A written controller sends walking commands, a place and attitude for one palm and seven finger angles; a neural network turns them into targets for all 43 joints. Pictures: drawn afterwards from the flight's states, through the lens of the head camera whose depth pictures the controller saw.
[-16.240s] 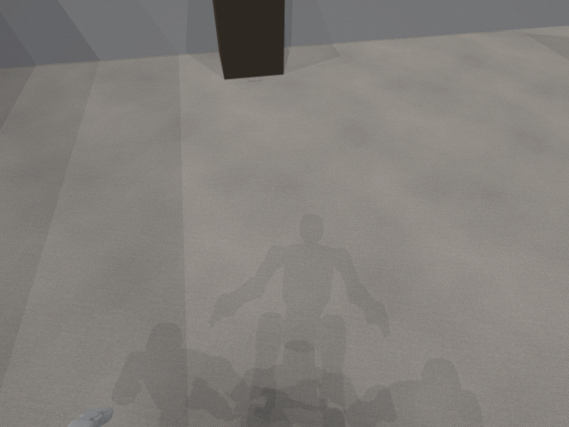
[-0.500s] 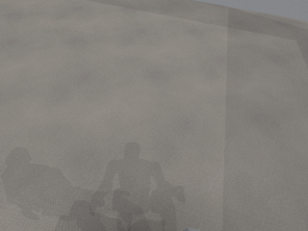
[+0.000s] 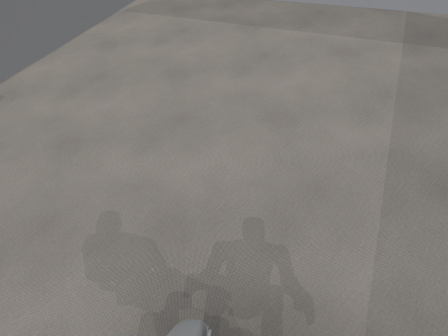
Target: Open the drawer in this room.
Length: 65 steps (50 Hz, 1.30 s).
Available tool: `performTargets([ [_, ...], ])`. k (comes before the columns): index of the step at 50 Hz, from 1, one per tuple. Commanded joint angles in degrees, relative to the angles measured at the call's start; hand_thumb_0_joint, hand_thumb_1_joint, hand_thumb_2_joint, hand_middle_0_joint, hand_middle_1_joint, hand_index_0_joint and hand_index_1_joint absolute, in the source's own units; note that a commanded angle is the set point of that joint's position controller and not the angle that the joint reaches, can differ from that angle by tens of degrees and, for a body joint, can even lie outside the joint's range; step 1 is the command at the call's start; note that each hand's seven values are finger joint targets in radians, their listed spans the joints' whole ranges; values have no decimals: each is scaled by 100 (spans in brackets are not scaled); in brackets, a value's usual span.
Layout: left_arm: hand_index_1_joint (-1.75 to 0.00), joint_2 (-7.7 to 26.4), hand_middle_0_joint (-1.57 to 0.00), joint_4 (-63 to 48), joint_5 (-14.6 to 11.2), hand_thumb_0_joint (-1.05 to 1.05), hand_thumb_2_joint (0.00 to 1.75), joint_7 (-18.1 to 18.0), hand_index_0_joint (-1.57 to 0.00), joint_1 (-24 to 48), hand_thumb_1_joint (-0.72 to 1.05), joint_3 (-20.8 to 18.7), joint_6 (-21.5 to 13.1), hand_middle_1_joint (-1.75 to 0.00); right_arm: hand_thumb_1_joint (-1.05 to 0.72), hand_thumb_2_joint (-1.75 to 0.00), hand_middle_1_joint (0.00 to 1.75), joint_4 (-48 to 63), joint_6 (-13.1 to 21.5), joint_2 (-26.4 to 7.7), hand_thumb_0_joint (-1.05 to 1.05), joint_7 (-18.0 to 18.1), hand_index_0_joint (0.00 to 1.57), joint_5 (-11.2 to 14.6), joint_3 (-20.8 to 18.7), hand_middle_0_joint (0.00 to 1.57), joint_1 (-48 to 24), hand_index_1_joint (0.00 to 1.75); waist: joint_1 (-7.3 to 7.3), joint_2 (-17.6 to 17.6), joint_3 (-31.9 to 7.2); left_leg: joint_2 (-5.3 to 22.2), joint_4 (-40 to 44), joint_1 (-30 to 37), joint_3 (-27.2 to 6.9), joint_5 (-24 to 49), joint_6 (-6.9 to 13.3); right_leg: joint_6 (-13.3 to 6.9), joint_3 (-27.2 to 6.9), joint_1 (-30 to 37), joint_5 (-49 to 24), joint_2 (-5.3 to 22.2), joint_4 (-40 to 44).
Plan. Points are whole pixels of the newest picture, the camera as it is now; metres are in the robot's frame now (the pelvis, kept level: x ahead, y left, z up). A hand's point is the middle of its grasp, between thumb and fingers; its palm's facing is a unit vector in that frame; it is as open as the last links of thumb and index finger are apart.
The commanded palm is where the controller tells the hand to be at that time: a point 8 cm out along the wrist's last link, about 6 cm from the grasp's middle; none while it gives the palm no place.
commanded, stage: turn or walk to find it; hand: left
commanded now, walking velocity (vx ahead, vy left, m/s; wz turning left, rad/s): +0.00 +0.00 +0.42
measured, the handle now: out of the picture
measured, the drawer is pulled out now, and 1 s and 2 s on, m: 0.00 0.00 0.00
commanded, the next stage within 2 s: none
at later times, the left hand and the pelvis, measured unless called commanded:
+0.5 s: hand out of the picture -0.04 +0.26 -0.18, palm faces +0.28 -0.93 -0.24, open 7.4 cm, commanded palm none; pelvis -0.02 +0.05 +0.00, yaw +12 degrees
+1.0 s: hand out of the picture -0.05 +0.20 -0.15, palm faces +0.44 -0.86 -0.26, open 7.4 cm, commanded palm none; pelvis -0.03 +0.01 +0.00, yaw +26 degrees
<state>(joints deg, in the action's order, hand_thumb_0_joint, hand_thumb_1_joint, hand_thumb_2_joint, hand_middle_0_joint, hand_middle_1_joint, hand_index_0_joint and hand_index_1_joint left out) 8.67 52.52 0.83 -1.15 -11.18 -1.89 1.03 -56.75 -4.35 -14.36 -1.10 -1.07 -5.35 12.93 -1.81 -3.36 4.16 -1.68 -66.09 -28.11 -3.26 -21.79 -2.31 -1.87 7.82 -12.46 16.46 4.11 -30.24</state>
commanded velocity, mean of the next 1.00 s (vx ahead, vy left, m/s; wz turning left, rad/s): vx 0.00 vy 0.00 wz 0.42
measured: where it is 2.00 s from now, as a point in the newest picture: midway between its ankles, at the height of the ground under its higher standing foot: outside the picture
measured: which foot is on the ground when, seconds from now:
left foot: up 0.00-0.30, down 0.32-0.76, up 0.78-1.00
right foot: down 0.00-0.32, up 0.34-0.72, down 0.74-1.00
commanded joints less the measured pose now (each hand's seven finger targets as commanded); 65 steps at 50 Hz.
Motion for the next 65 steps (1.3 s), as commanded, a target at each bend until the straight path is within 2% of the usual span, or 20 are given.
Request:
performTargets([
  [1, -30, 1128, -20, -327, 42, 0, 90, -87, -20, -112, 90, -277, -191, -30, -90, -90, 30, 356, 110, -318, 0, 18, 20, -25, -30, 20, -25, 30, 209, 1300, -238, 321, -94, -316, 95, 70, -159, -452, -861, 351, -1255, 1433, 1329],
  [10, -30, 1486, -20, 82, 102, 0, 90, -58, -20, -746, 90, -385, -128, -30, -90, -90, 30, 459, 240, -149, 0, 60, 20, 73, 148, 20, -611, 30, 559, 1568, -589, 300, 2229, 432, 683, -607, -72, -662, -608, 1045, -3008, 1712, 700],
  [14, -30, 1443, -20, 118, 11, 0, 90, -38, -20, -498, 90, -386, -57, -30, -90, -90, 30, 323, 348, -350, 0, 65, 20, 60, 121, 20, -41, 30, 143, 1062, -831, 370, 4349, 2007, 771, 1089, 93, -35, -6, 278, -2330, 1448, -285],
  [16, -30, 854, -20, -229, -22, 0, 90, 10, -20, -320, 90, -223, 20, -30, -90, -90, 30, 319, 376, -1304, 0, 100, 20, 7, -81, 20, 331, 30, -91, -1388, -747, 2490, 4752, 2960, -1680, 3918, 1165, 618, 237, -1906, 1989, 362, -2186],
  [17, -30, 951, -20, -279, 25, 0, 90, -39, -20, 126, 90, -204, 103, -30, -90, -90, 30, 198, 358, -1267, 0, 152, 20, -9, -83, 20, 490, 30, -279, -1041, -667, 2504, 4837, 2371, -1643, 3360, 1396, 571, -282, -1731, 2063, 335, -2798],
  [22, -30, 968, -20, 47, 3, 0, 90, 58, -20, -89, 90, -238, 95, -30, -90, -90, 30, 421, 414, -833, 0, 233, 20, 2, 68, 20, -381, 30, 161, -542, -363, 1567, 4712, 2108, -732, 3352, 1132, 643, -574, -1771, 793, 238, -3184],
  [29, -30, 867, -20, -191, -9, 0, 90, 31, -20, 174, 90, -202, 88, -30, -90, -90, 30, 464, 358, -880, 0, 191, 20, -28, -30, 20, -187, 30, 28, -527, -440, 1520, 4660, 2062, -1137, 2930, 1234, 667, -567, -1388, 917, 26, -2079],
  [35, -30, 891, -20, -136, -38, 0, 90, -7, -20, -425, 90, -217, -51, -30, -90, -90, 30, 582, 308, -804, 0, 161, 20, -4, -73, 20, -380, 30, 338, -417, -708, 1120, 4006, 1331, -1324, 2770, 929, 554, -392, 227, -226, -202, 283],
  [36, -30, 1083, -20, -107, -9, 0, 90, -33, -20, -554, 90, -249, -109, -30, -90, -90, 30, 597, 322, -634, 0, 141, 20, 36, -62, 20, -317, 30, 387, 61, -794, 823, 3599, 872, -1150, 2157, 657, 477, -673, 868, -649, 131, 924],
  [37, -30, 1513, -20, -112, 75, 0, 90, -78, -20, -692, 90, -338, -164, -30, -90, -90, 30, 699, 338, -304, 0, 106, 20, 78, -8, 20, -241, 30, 426, 1340, -857, 125, 2589, -80, -342, 651, 267, 63, -1903, 1453, -1090, 1403, 1220],
  [38, -30, 1782, -20, -212, 80, 0, 90, -75, -20, -646, 90, -368, -143, -30, -90, -90, 30, 834, 299, -265, 0, 99, 20, 52, -23, 20, -371, 30, 473, 1735, -594, -218, 1431, -314, -8, -1132, 107, -565, -2484, 884, -1707, 2349, 1373],
  [40, -30, 1486, -20, -317, 26, 0, 90, -94, -20, -221, 90, -365, -147, -30, -90, -90, 30, 686, 159, -462, 0, 103, 20, 0, -97, 20, -418, 30, 337, 1526, -244, 83, -55, -319, -292, -869, 132, -762, -2227, 30, -1132, 2043, 1496],
  [44, -30, 1138, -20, -399, 40, 0, 90, -89, -20, 107, 90, -257, -185, -30, -90, -90, 30, 392, 124, -288, 0, 20, 20, -9, -41, 20, -45, 30, 109, 1260, -240, 267, -341, -264, 44, -46, -71, -433, -865, 190, -1753, 1419, 1179],
  [53, -30, 1530, -20, -26, 108, 0, 90, -48, -20, -579, 90, -390, -117, -30, -90, -90, 30, 504, 239, -141, 0, 39, 20, 74, 120, 20, -626, 30, 511, 1618, -538, 269, 2150, 435, 705, -606, -76, -597, -549, 909, -2848, 1652, 647],
  [56, -30, 1579, -20, 18, 50, 0, 90, -42, -20, -412, 90, -409, -71, -30, -90, -90, 30, 391, 319, -248, 0, 61, 20, 64, 133, 20, -181, 30, 224, 1469, -748, 237, 3682, 1425, 889, 496, -2, -208, -193, 587, -2639, 1526, 33],
  [57, -30, 1445, -20, -17, -2, 0, 90, -24, -20, -406, 90, -386, -28, -30, -90, -90, 30, 343, 374, -465, 0, 49, 20, 53, 80, 20, 11, 30, 95, 859, -883, 447, 4370, 2213, 627, 1299, 105, 93, 47, 19, -2062, 1328, -568],
  [58, -30, 1106, -20, -145, -33, 0, 90, 4, -20, -459, 90, -334, 9, -30, -90, -90, 30, 373, 420, -1013, 0, 58, 20, 9, -45, 20, 181, 30, 2, -762, -983, 1697, 4621, 3017, -993, 2726, 555, 502, 337, -1282, 52, 630, -1658],
  [59, -30, 856, -20, -360, -7, 0, 90, 3, -20, -148, 90, -212, 43, -30, -90, -90, 30, 329, 369, -1383, 0, 86, 20, 15, -115, 20, 482, 30, -165, -1401, -807, 2514, 4694, 2783, -1654, 4083, 1173, 625, 47, -1807, 2140, 306, -2480],
  [61, -30, 918, -20, -261, -15, 0, 90, -40, -20, 325, 90, -246, 141, -30, -90, -90, 30, 230, 372, -1156, 0, 233, 20, -15, -72, 20, 323, 30, -162, -1213, -537, 2194, 4703, 2301, -1466, 3749, 1235, 589, -619, -1938, 1678, 324, -3278],
  [65, -30, 946, -20, 17, 1, 0, 90, 62, -20, 17, 90, -256, 91, -30, -90, -90, 30, 408, 432, -805, 0, 229, 20, -3, 50, 20, -228, 30, 141, -421, -471, 1528, 4686, 2137, -736, 3446, 1082, 648, -592, -1743, 741, 227, -3343],
])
